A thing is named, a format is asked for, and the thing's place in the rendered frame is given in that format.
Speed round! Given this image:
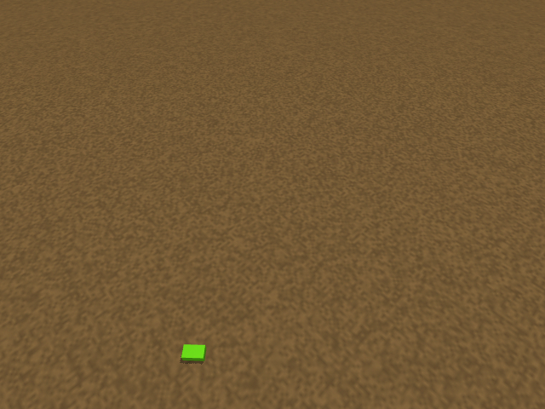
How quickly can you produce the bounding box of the small box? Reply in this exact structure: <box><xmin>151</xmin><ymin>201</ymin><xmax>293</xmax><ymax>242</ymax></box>
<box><xmin>181</xmin><ymin>344</ymin><xmax>207</xmax><ymax>361</ymax></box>

